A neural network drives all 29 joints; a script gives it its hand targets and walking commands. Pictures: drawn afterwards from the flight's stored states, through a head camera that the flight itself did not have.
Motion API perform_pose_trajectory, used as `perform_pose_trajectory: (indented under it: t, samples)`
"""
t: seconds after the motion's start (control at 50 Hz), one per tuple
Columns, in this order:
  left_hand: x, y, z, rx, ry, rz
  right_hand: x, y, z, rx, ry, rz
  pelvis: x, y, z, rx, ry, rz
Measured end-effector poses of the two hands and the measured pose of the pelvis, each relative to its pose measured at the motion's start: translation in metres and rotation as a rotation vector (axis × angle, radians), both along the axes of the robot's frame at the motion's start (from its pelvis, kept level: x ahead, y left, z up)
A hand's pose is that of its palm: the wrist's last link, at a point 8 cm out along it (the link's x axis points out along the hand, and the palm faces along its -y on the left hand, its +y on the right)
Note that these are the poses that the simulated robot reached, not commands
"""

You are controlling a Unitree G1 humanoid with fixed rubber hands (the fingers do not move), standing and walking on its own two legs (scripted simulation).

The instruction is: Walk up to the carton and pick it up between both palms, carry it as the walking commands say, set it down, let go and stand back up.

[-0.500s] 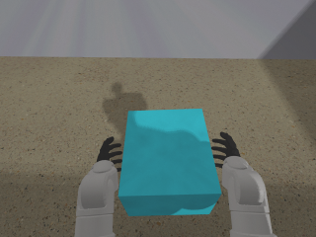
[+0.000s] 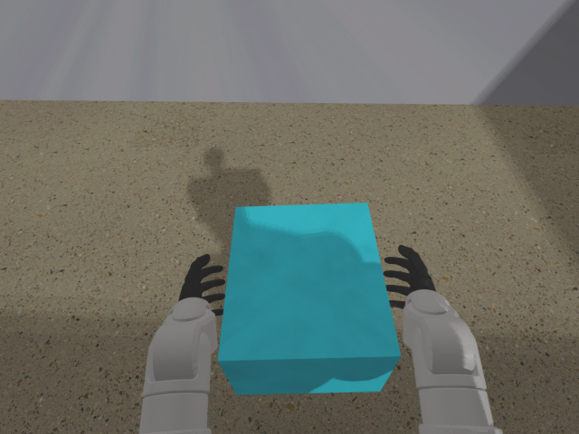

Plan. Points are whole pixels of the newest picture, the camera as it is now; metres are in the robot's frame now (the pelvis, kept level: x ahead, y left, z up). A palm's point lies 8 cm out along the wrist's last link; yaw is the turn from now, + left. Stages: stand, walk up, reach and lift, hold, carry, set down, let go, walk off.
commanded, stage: carry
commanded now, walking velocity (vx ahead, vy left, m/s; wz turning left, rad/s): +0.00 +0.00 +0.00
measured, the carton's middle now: (304, 295) +0.34 -0.01 -0.03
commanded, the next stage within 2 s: none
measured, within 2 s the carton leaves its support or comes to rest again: neither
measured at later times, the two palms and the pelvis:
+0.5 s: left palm (195, 311) +0.28 +0.15 +0.04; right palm (419, 302) +0.27 -0.16 +0.05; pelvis +0.00 +0.00 +0.00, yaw +0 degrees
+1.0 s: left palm (148, 330) +0.23 +0.19 +0.09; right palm (399, 309) +0.25 -0.12 +0.08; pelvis -0.02 +0.02 +0.00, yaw +4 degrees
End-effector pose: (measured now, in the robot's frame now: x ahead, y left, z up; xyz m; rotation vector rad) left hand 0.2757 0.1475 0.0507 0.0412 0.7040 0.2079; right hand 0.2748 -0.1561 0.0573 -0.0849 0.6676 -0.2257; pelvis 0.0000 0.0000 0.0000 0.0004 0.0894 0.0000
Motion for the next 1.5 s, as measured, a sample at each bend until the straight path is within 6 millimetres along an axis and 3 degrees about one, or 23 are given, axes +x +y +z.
perform_pose_trajectory:
  t: [0.52,0.7,0.8,0.94,1.06,1.24,1.34,1.42,1.5]
  samples:
    - [-0.001,0.001,-0.007,0.002,-0.007,-0.004,-0.001,0.0,-0.008,0.007,-0.005,0.007,-0.001,0.0,0.0,0.0,-0.001,0.0]
    - [-0.011,0.003,0.042,0.018,-0.104,0.028,-0.007,0.003,0.03,0.093,-0.086,-0.022,-0.004,-0.001,-0.003,0.006,-0.019,0.005]
    - [-0.023,0.005,0.049,0.013,-0.086,0.039,-0.017,0.006,0.039,0.084,-0.063,-0.024,-0.005,-0.001,-0.006,0.004,-0.033,0.016]
    - [-0.043,0.029,0.038,0.008,0.006,0.07,-0.029,0.03,0.03,0.073,0.032,-0.003,-0.014,0.016,-0.008,-0.003,-0.034,0.067]
    - [-0.049,0.046,0.035,0.001,0.043,0.112,-0.024,0.048,0.029,0.063,0.074,0.035,-0.017,0.022,0.0,-0.019,-0.007,0.091]
    - [-0.054,0.045,0.041,0.018,0.013,0.168,-0.014,0.049,0.027,0.081,0.052,0.087,-0.019,0.01,-0.001,-0.006,0.027,0.129]
    - [-0.061,0.051,0.052,0.055,0.011,0.19,-0.015,0.056,0.027,0.115,0.055,0.108,-0.02,0.013,0.003,0.012,0.0,0.185]
    - [-0.067,0.069,0.058,0.073,0.009,0.229,-0.01,0.077,0.028,0.131,0.055,0.146,-0.02,0.024,0.005,0.033,0.01,0.244]
    - [-0.08,0.104,0.053,0.067,0.004,0.302,-0.001,0.117,0.027,0.119,0.049,0.213,-0.023,0.041,0.0,0.027,0.035,0.333]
